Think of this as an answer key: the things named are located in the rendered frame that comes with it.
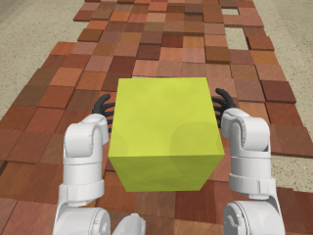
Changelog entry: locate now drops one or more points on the right robot forearm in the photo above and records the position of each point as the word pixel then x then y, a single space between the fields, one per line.
pixel 250 152

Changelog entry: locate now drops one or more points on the left robot forearm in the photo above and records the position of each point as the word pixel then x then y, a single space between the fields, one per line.
pixel 82 160

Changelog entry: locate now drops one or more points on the carton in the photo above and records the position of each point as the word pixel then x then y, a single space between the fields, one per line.
pixel 165 135

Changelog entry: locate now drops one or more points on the robot right hand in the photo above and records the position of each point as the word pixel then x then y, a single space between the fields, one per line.
pixel 226 103

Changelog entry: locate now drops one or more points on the left robot upper arm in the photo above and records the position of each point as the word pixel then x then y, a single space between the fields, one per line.
pixel 84 221

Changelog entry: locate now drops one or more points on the right robot upper arm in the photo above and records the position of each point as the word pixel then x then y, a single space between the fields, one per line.
pixel 252 218

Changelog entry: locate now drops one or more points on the robot left thigh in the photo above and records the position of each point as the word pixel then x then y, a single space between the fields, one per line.
pixel 131 225

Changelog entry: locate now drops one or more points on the robot left hand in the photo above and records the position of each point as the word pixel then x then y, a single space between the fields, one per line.
pixel 99 109

